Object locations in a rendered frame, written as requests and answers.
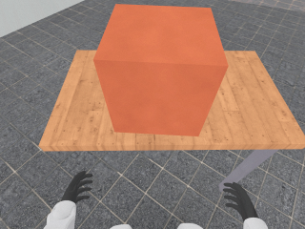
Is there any robot right hand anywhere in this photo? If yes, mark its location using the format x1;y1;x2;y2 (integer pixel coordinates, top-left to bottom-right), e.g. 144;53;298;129
223;182;259;222

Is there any left robot forearm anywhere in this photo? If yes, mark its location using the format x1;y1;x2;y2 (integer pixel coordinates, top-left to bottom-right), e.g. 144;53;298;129
44;200;76;229

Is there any robot left hand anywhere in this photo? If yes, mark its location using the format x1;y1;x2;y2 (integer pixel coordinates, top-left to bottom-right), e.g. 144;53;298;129
61;170;93;204

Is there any right robot forearm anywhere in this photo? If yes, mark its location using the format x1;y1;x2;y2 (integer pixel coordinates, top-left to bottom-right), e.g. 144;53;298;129
243;218;268;229

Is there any table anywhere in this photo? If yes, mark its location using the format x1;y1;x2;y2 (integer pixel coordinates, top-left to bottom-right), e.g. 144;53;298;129
38;50;305;192

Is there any carton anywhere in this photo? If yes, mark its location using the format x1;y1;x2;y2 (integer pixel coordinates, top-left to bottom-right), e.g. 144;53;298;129
93;4;229;136

